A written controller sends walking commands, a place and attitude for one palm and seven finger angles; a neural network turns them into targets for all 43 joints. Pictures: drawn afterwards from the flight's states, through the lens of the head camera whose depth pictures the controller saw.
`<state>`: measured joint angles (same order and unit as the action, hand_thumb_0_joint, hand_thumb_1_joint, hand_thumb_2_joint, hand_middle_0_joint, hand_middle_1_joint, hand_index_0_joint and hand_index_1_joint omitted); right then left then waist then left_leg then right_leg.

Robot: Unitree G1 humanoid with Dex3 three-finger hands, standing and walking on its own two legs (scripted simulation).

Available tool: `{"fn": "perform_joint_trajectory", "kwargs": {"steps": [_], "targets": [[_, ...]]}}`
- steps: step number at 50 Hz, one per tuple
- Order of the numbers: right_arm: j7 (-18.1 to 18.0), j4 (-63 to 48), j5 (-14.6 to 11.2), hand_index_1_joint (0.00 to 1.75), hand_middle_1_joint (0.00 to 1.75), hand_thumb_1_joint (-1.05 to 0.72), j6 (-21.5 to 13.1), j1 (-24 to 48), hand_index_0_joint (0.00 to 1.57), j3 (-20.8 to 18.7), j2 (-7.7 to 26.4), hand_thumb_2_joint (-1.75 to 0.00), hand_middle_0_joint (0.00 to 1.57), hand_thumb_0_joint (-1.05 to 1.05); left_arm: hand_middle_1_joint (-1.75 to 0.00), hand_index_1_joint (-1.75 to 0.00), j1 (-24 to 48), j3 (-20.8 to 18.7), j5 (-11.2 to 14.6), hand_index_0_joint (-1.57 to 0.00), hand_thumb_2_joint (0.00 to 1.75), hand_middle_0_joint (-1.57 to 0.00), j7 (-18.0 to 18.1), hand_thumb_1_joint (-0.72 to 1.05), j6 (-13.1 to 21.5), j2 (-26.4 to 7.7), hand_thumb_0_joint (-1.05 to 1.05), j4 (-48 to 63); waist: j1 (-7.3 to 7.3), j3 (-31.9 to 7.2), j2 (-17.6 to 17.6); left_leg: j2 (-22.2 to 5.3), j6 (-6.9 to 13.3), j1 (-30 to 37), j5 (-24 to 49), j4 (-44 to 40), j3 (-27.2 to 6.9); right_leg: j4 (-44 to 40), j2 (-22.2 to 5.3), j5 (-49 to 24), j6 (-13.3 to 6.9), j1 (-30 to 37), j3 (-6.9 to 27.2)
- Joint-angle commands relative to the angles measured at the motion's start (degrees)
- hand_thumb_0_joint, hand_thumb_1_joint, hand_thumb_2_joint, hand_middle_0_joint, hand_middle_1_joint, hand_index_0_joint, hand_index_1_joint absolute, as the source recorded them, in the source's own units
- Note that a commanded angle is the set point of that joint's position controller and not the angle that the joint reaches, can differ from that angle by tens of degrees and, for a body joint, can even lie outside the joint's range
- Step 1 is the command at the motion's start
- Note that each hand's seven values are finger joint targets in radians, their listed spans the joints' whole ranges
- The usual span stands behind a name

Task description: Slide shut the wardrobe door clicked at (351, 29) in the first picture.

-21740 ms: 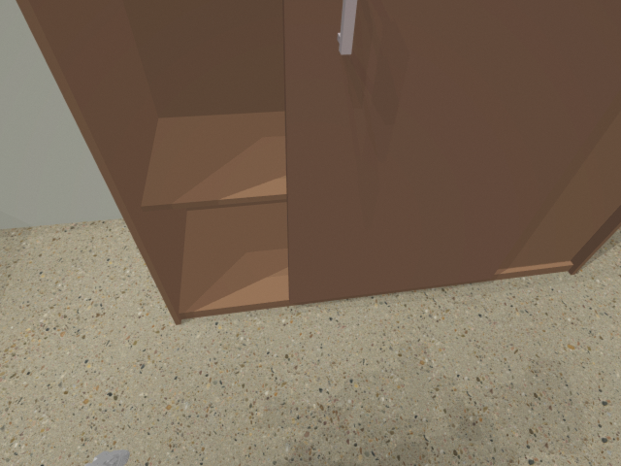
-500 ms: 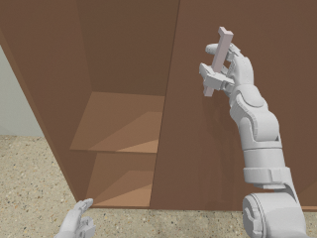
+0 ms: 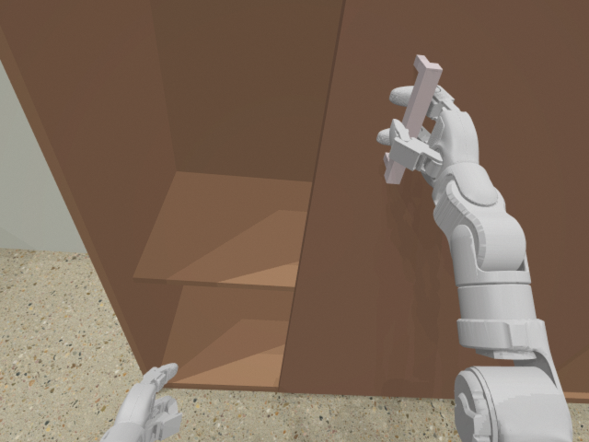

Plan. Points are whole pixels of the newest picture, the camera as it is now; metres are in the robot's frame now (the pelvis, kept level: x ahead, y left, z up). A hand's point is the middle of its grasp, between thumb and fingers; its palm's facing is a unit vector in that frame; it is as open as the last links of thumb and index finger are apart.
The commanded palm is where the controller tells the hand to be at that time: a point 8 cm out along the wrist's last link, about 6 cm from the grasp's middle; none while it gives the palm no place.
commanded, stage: grip the handle and tug to test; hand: right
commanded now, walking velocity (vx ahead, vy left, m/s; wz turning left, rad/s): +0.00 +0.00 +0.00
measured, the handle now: (406, 122) +0.45 -0.09 +0.26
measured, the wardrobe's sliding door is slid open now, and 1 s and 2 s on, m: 0.39 0.39 0.35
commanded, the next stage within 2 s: tug the door sideways, standing still in 0.30 s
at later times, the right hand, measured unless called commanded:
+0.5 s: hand (396, 148) +0.39 -0.07 +0.26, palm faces -0.08 +0.99 -0.07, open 6.2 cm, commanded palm +0.37 -0.12 +0.26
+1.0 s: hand (392, 143) +0.40 -0.07 +0.26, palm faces +0.00 +0.99 -0.10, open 5.8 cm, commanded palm +0.39 -0.11 +0.26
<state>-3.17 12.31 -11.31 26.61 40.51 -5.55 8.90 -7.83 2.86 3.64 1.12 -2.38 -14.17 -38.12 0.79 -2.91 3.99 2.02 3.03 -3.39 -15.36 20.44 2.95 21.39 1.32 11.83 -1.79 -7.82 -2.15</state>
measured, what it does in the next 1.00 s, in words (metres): stands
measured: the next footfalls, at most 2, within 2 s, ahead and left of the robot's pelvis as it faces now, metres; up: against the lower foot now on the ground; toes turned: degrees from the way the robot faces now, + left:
left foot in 1.30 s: +0.08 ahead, +0.12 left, +0.00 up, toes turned +1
left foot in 1.90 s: +0.11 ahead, +0.42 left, +0.00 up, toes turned +0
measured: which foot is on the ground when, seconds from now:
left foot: down 0.00-1.00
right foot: down 0.00-1.00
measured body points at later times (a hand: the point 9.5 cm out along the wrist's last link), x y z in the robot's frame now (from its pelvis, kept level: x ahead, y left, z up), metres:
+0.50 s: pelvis +0.04 +0.00 +0.00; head +0.02 +0.04 +0.45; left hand +0.24 +0.23 -0.09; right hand +0.39 -0.12 +0.26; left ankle -0.04 +0.08 -0.74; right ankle +0.00 -0.11 -0.74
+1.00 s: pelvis +0.02 +0.00 -0.01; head +0.01 +0.03 +0.44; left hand +0.25 +0.17 -0.10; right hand +0.40 -0.12 +0.27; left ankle -0.05 +0.09 -0.74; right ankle +0.00 -0.10 -0.74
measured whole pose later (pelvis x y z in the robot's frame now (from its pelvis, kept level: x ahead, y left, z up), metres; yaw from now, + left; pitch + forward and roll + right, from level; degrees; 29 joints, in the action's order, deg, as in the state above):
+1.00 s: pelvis +0.02 +0.00 -0.01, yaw -7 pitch -1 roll -1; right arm -7.0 10.2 -8.4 27.1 44.8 3.5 2.7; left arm -4.4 2.3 2.4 -2.9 -3.0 -11.9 -38.5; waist -2.7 -1.8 4.0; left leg 0.8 2.6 -5.1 -19.4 26.8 4.0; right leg 25.9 4.4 14.3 -1.8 -10.7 4.9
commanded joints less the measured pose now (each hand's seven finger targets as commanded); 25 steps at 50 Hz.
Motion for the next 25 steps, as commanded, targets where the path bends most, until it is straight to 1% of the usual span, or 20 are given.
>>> {"fn": "perform_joint_trajectory", "kwargs": {"steps": [1,3,5,6,7,8,9,11,12,13,14,16,17,18,20,21,22,23,24,25], "targets": [[1.9,-17.0,-1.2,1.4,1.4,-0.9,-4.1,22.2,0.45,-1.1,6.1,-0.9,0.45,0.0,-0.3,-0.3,10.4,-2.3,0.2,-0.2,0.9,-0.2,0.1,0.9,2.9,-5.7,0.0,10.4,-1.28,-17.4,-7.6,-1.3,-1.5,1.6,30.7,0.2,-1.9,1.4,-0.4,-22.2,-1.7,10.9,2.6],[2.0,-18.8,-1.2,1.4,1.4,-0.9,-4.0,21.5,0.45,0.9,4.3,-0.9,0.45,0.0,-0.3,-0.3,10.6,-2.3,0.3,-0.2,0.9,-0.2,-0.2,0.9,2.7,-5.6,0.0,10.6,-1.15,-17.3,-7.4,-1.3,-1.4,1.5,30.8,0.4,-1.7,1.7,-0.5,-22.9,-1.6,11.1,2.6],[2.0,-21.2,-1.2,1.4,1.4,-0.9,-3.7,18.6,0.45,0.1,4.8,-0.9,0.45,0.0,-0.3,-0.3,11.1,-2.4,0.2,-0.2,0.9,-0.2,-0.5,0.9,2.9,-5.6,0.0,11.4,-1.73,-18.4,-6.1,-1.2,-1.3,1.7,32.5,1.0,-1.7,1.9,-0.6,-24.9,-1.6,12.1,2.8],[2.1,-23.4,-1.1,1.4,1.4,-0.9,-3.6,17.4,0.45,0.1,5.0,-0.9,0.45,0.0,-0.3,-0.3,11.3,-2.5,0.3,-0.2,0.9,-0.2,-0.7,0.9,2.8,-5.7,0.0,11.8,-1.79,-19.5,-6.4,-1.2,-1.3,2.3,33.8,1.4,-1.6,2.2,-0.6,-26.1,-1.5,12.4,2.7],[2.3,-25.3,-1.0,1.4,1.4,-0.9,-3.5,16.8,0.45,1.3,4.1,-0.9,0.45,0.0,-0.3,-0.3,11.5,-2.5,0.3,-0.2,0.9,-0.2,-1.0,0.9,2.8,-5.6,0.0,12.2,-1.77,-20.1,-5.5,-1.3,-1.2,2.4,34.9,2.0,-1.6,2.5,-0.6,-27.4,-1.5,12.9,2.8],[2.2,-25.8,-1.1,1.4,1.4,-0.9,-3.4,14.5,0.45,1.5,3.9,-0.9,0.45,0.0,-0.3,-0.3,11.7,-2.6,0.3,-0.2,0.9,-0.2,-1.2,0.9,2.5,-5.6,0.0,12.3,-2.06,-19.6,-6.1,-1.3,-1.1,2.6,35.3,2.3,-1.3,3.0,-0.7,-28.0,-1.4,12.0,2.8],[2.3,-27.6,-1.2,1.4,1.4,-0.9,-3.3,13.2,0.45,1.3,4.0,-0.9,0.45,0.0,-0.3,-0.3,11.8,-2.6,0.3,-0.2,0.9,-0.2,-1.4,0.9,2.5,-5.7,0.0,12.7,-2.07,-20.1,-6.4,-1.3,-1.2,2.8,36.5,2.5,-1.3,3.0,-0.8,-28.8,-1.4,12.4,2.9],[2.7,-29.5,-1.4,1.4,1.4,-0.9,-2.4,9.6,0.45,0.0,5.1,-0.9,0.45,0.0,-0.3,-0.3,12.3,-2.6,0.3,-0.2,0.9,-0.2,-1.6,0.9,2.1,-5.9,0.0,13.3,-2.67,-20.9,-7.1,-1.4,-1.5,3.9,39.4,3.3,-1.4,3.4,-0.6,-30.2,-1.6,11.8,2.6],[3.0,-31.5,-1.5,1.4,1.4,-0.9,-2.0,9.7,0.45,0.6,4.6,-0.9,0.45,0.0,-0.3,-0.3,12.4,-2.6,0.3,-0.2,0.9,-0.2,-1.8,0.9,2.1,-5.9,0.0,13.6,-2.51,-21.3,-7.0,-1.5,-1.5,4.1,40.5,3.7,-1.3,3.7,-0.5,-31.4,-1.6,11.9,2.7],[3.1,-32.3,-1.5,1.4,1.4,-0.9,-1.8,7.7,0.45,1.6,4.1,-0.9,0.45,0.0,-0.3,-0.3,12.8,-2.7,0.4,-0.2,0.9,-0.2,-1.9,0.9,1.8,-5.8,0.0,13.8,-2.56,-20.6,-8.2,-1.5,-1.5,3.9,41.0,4.1,-1.1,4.3,-0.7,-32.2,-1.6,11.1,2.7],[3.2,-33.6,-1.7,1.4,1.4,-0.9,-1.4,6.7,0.45,1.5,3.7,-0.9,0.45,0.0,-0.3,-0.3,12.9,-2.7,0.3,-0.2,0.9,-0.2,-2.1,0.9,1.8,-5.8,0.0,14.1,-2.6,-20.7,-7.4,-1.5,-1.7,3.7,42.0,4.2,-1.1,4.4,-0.7,-32.5,-1.6,11.5,2.7],[3.2,-35.5,-1.8,1.4,1.4,-0.9,-0.4,5.4,0.45,-0.6,5.8,-0.9,0.45,0.0,-0.3,-0.3,13.0,-2.6,0.3,-0.2,0.9,-0.2,-2.3,0.9,1.6,-6.0,0.0,14.2,-2.94,-21.7,-7.6,-1.7,-2.0,4.3,44.5,4.8,-1.3,4.9,-0.6,-33.7,-1.7,11.4,2.6],[3.4,-36.8,-1.8,1.4,1.4,-0.9,0.1,4.9,0.45,0.2,5.2,-0.9,0.45,0.0,-0.3,-0.3,13.3,-2.6,0.4,-0.2,0.9,-0.2,-2.4,0.9,1.5,-6.0,0.0,14.4,-2.8,-22.0,-7.5,-1.7,-2.0,4.4,44.8,5.3,-1.2,5.1,-0.5,-34.3,-1.7,11.3,2.6],[3.4,-38.6,-1.7,1.4,1.4,-0.9,0.1,4.8,0.45,1.9,4.2,-0.9,0.45,0.0,-0.3,-0.3,13.5,-2.6,0.4,-0.2,0.9,-0.2,-2.6,0.9,1.2,-5.8,0.0,14.5,-2.7,-21.2,-7.0,-1.8,-1.7,3.8,44.2,5.7,-0.9,5.6,-0.7,-35.3,-1.6,10.9,2.7],[3.3,-41.4,-2.0,1.4,1.4,-0.9,0.7,1.9,0.45,0.4,5.3,-0.9,0.45,0.0,-0.3,-0.3,13.8,-2.6,0.5,-0.2,0.9,-0.2,-2.9,0.9,1.2,-5.8,0.0,14.9,-2.96,-22.4,-6.9,-1.7,-1.9,3.9,45.1,6.2,-1.0,5.9,-0.7,-36.0,-1.6,11.3,3.0],[3.1,-41.0,-1.9,1.4,1.4,-0.9,1.2,3.5,0.45,-0.6,6.4,-0.9,0.45,0.0,-0.3,-0.3,14.0,-2.5,0.5,-0.2,0.9,-0.2,-2.9,0.9,1.0,-5.9,0.0,14.5,-2.82,-22.3,-6.8,-1.6,-1.8,3.5,43.6,5.9,-0.9,5.8,-0.6,-34.8,-1.5,11.2,2.9],[3.1,-40.1,-2.0,1.4,1.4,-0.9,1.6,7.8,0.45,0.8,5.4,-0.9,0.45,0.0,-0.3,-0.3,14.4,-2.3,0.4,-0.2,0.9,-0.2,-2.8,0.9,1.0,-5.7,0.0,13.9,-2.09,-20.8,-6.1,-1.4,-1.6,2.1,41.3,5.4,-0.9,5.6,-0.4,-32.8,-1.4,11.3,3.1],[2.7,-39.2,-2.0,1.4,1.4,-0.9,1.7,10.8,0.45,1.0,5.7,-0.9,0.45,0.0,-0.3,-0.3,14.5,-2.3,0.4,-0.2,0.9,-0.2,-2.5,0.9,0.9,-5.9,0.0,13.2,-1.47,-19.5,-7.2,-1.4,-1.5,1.6,40.0,4.9,-1.0,5.8,-0.5,-31.2,-1.4,10.6,3.2],[2.4,-38.1,-1.9,1.4,1.4,-0.9,2.1,14.0,0.45,1.4,5.2,-0.9,0.45,0.0,-0.3,-0.3,14.7,-2.2,0.4,-0.2,0.9,-0.2,-2.4,0.9,1.3,-5.9,0.0,12.7,-0.9,-18.7,-7.1,-1.3,-1.6,0.8,39.7,4.5,-1.1,5.6,-0.3,-30.5,-1.4,11.0,3.4],[2.0,-35.5,-1.8,1.4,1.4,-0.9,2.8,15.5,0.45,1.5,4.7,-0.9,0.45,0.0,-0.3,-0.3,14.6,-2.2,0.3,-0.2,0.9,-0.2,-2.2,0.9,1.4,-5.8,0.0,12.0,-0.55,-17.7,-6.2,-1.2,-1.6,0.0,39.5,4.3,-1.1,5.7,-0.3,-30.4,-1.4,11.3,3.3]]}}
